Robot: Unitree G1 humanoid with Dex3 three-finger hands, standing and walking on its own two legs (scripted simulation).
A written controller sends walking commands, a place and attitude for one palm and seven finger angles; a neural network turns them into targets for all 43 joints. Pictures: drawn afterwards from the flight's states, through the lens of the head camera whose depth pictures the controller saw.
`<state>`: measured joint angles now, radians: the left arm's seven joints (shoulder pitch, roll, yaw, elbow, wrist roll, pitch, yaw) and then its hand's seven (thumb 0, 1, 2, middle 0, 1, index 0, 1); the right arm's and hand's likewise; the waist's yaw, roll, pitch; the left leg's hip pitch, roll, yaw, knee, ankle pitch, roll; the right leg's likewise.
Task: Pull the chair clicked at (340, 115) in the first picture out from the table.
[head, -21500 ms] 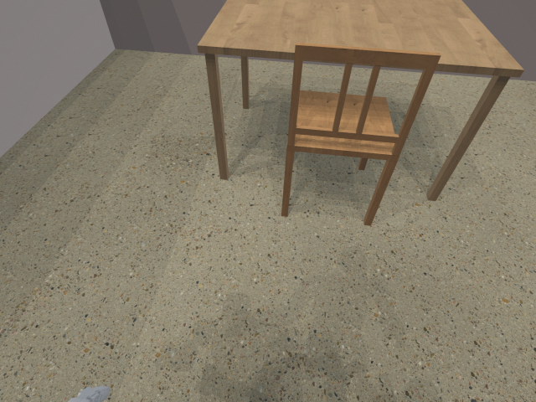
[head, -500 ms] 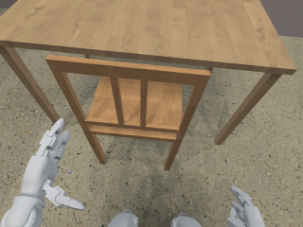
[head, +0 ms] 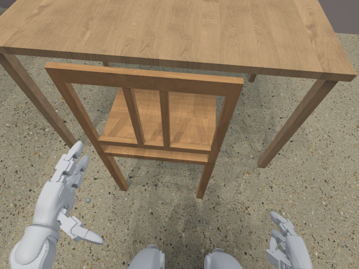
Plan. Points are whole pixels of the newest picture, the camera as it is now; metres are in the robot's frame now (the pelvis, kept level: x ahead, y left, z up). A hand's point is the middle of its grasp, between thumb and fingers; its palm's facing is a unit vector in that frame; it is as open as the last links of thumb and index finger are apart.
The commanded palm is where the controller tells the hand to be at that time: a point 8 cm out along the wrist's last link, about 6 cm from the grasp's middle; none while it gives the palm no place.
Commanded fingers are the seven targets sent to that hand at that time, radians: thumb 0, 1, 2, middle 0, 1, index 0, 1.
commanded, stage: aim the fingers beside a spindle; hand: left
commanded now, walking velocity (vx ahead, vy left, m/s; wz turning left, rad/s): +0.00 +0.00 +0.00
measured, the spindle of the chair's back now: (135, 118) +0.50 +0.15 -0.04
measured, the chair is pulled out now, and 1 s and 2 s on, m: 0.00 0.00 0.00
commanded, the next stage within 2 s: none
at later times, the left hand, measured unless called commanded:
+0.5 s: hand (107, 184) +0.29 +0.17 +0.02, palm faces -0.07 -1.00 -0.05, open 16.9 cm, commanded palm +0.27 +0.23 +0.02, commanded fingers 0.00 -0.50 0.30 -0.06 -0.08 -0.06 -0.08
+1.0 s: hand (122, 173) +0.32 +0.15 -0.01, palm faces -0.09 -1.00 -0.03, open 16.9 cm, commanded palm +0.31 +0.21 +0.00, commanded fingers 0.00 -0.50 0.30 -0.06 -0.08 -0.06 -0.08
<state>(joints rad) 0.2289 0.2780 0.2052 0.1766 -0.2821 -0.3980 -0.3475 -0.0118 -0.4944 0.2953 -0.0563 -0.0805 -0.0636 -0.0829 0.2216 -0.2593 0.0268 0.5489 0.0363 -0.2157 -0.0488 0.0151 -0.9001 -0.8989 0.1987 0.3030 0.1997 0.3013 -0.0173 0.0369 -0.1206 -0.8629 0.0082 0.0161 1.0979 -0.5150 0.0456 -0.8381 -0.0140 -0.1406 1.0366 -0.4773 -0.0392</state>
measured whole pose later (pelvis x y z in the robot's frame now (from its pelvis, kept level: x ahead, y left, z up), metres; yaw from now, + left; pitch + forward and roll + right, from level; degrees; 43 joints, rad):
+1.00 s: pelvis -0.01 +0.00 -0.02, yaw -1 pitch +20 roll -2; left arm -0.09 0.22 0.12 0.40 -0.19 -0.46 -0.19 -0.01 -0.49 0.30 -0.06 -0.08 -0.06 -0.08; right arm 0.22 -0.26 0.01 0.57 0.01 -0.12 -0.01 0.01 -0.90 -0.90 0.20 0.30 0.20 0.30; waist -0.04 0.03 -0.14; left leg -1.02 0.01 0.04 1.21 -0.55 0.05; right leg -1.01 -0.02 -0.12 1.16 -0.51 -0.04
